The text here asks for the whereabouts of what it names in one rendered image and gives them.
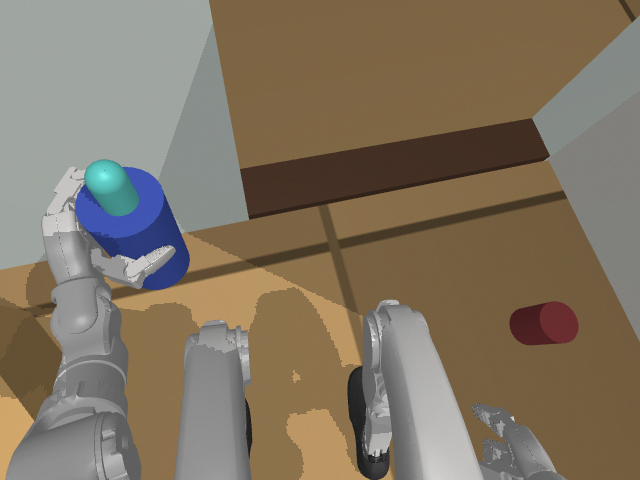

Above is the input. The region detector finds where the right robot foot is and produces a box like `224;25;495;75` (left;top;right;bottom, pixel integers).
347;366;390;480

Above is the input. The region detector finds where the left robot arm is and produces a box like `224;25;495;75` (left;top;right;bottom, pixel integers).
5;276;141;480

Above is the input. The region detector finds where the right robot hand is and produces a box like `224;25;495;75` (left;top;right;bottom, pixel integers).
472;403;557;480

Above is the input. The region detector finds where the left robot hand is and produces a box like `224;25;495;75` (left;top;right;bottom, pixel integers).
41;166;176;289

